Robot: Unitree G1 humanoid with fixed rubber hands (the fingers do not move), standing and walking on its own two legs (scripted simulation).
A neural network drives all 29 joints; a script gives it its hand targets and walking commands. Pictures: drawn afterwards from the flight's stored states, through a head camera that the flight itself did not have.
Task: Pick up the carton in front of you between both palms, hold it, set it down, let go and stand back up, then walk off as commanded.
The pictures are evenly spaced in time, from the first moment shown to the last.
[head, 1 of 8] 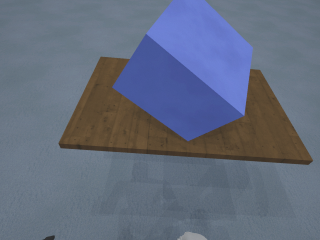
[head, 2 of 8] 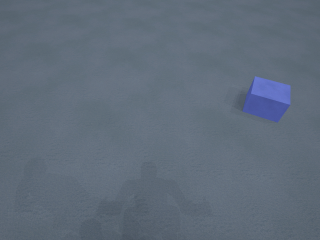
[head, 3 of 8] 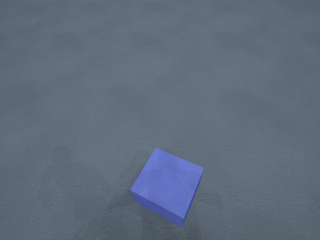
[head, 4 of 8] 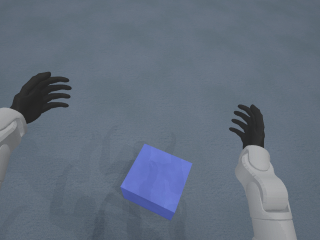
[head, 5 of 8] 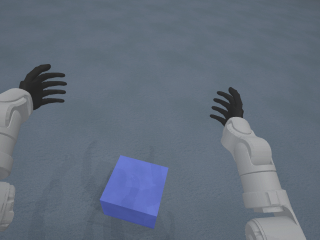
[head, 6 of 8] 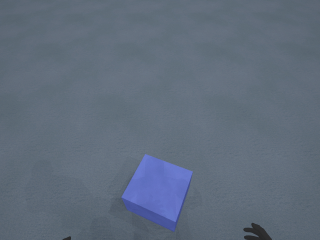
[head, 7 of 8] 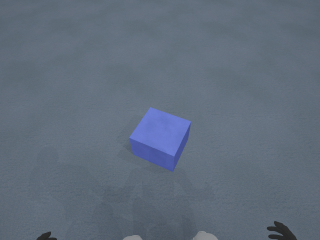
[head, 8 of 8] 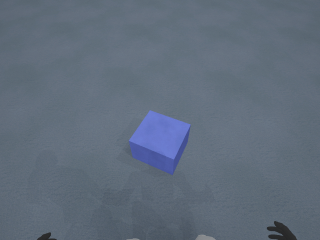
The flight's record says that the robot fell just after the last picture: no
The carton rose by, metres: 1.05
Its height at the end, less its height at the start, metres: -0.80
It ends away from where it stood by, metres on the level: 3.34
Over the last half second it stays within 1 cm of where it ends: yes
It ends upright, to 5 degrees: yes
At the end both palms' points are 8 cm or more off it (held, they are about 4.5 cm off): yes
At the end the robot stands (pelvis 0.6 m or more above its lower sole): yes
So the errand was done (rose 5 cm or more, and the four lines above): yes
